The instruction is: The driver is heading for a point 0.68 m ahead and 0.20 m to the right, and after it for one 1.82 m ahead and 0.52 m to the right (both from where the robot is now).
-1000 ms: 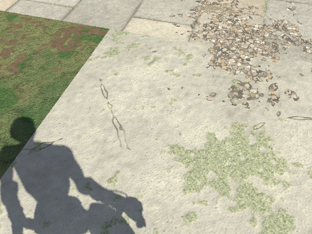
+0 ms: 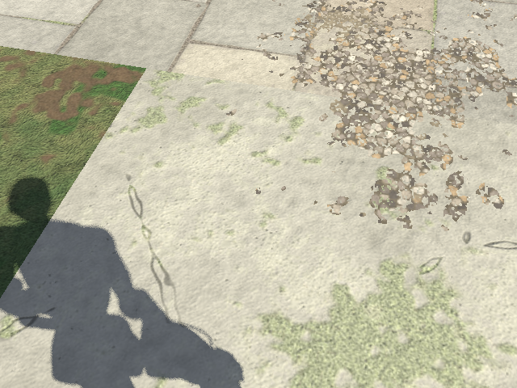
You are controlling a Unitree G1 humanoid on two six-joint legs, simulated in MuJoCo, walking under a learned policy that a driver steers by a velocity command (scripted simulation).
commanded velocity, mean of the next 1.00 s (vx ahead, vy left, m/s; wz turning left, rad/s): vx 0.50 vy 0.00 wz -0.26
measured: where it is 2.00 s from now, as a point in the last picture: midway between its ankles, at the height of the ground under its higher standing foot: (354, 193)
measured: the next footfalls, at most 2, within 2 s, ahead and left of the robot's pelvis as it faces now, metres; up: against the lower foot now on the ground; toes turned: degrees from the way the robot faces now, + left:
left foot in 0.46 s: +0.45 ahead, +0.14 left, +0.00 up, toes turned +0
right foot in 1.02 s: +0.69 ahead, -0.15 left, +0.00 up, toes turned -22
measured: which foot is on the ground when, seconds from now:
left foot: up 0.00-0.44, down 0.46-1.00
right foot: down 0.00-0.46, up 0.48-1.00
